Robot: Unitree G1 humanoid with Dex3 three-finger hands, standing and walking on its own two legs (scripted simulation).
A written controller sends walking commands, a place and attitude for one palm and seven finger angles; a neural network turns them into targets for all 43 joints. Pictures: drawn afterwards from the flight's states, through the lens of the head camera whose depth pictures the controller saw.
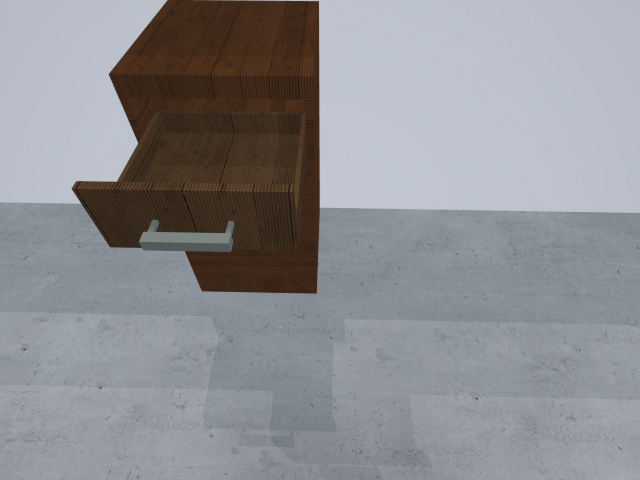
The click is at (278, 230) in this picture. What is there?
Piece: drawer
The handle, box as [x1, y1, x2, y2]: [139, 220, 233, 251]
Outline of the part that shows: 139,240 142,248 148,250 230,251 232,245 231,233 233,228 233,221 228,221 226,231 224,233 156,232 155,230 158,222 157,220 152,220 148,230 142,233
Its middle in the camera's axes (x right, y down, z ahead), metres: -0.25 -0.01 +0.72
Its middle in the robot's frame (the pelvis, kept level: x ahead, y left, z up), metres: +0.52 +0.28 -0.06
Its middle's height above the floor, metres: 0.71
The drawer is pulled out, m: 0.30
